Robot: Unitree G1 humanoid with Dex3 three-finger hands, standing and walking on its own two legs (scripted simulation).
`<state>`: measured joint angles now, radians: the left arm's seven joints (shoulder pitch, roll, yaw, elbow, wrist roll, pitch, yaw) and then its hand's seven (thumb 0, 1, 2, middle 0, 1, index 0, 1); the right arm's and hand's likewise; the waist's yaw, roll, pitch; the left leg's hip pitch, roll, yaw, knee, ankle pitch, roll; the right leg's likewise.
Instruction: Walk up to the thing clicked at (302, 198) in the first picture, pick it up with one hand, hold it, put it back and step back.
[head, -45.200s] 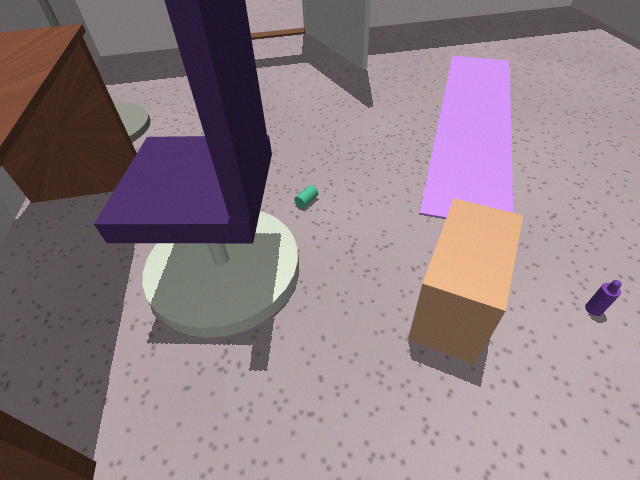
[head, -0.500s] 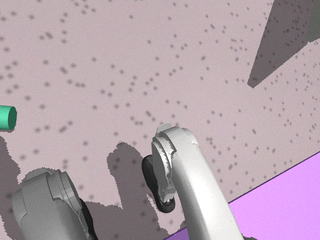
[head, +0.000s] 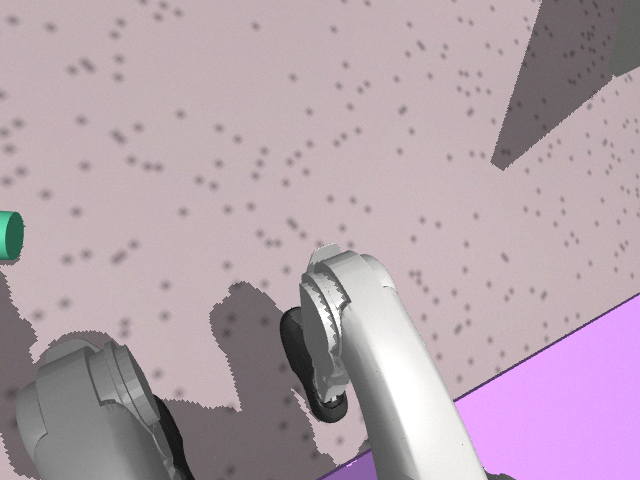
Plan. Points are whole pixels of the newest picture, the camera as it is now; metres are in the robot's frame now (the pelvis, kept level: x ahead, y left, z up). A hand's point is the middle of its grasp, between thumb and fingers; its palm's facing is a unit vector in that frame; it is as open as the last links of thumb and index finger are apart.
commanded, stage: rise first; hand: left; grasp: from above
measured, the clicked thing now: out of the picture +0.47 +0.31 -0.31
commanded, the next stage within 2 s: approach in 0.42 s
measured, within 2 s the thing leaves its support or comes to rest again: neither
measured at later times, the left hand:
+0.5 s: hand out of the picture +0.44 +0.33 -0.20, palm faces -0.02 -0.46 -0.89, open 13.9 cm
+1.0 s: hand out of the picture +0.50 +0.27 -0.21, palm faces +0.00 -0.49 -0.87, open 14.1 cm
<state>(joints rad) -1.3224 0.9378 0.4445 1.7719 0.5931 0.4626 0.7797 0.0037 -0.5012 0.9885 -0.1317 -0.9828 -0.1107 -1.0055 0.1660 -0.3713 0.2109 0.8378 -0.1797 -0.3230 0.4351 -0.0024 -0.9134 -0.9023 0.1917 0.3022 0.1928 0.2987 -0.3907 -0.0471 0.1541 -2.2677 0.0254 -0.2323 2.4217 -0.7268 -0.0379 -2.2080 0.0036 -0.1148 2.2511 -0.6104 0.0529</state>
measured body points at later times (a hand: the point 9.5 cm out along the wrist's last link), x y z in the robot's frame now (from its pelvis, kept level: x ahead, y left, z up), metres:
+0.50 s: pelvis +0.00 +0.00 +0.00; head +0.28 +0.08 +0.34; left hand +0.45 +0.35 -0.15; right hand -0.02 -0.25 -0.07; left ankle +0.06 +0.13 -0.31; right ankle +0.12 -0.13 -0.31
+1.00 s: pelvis +0.00 +0.00 +0.00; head +0.30 +0.07 +0.32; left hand +0.50 +0.29 -0.16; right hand -0.04 -0.26 -0.05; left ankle +0.06 +0.13 -0.31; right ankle +0.12 -0.13 -0.31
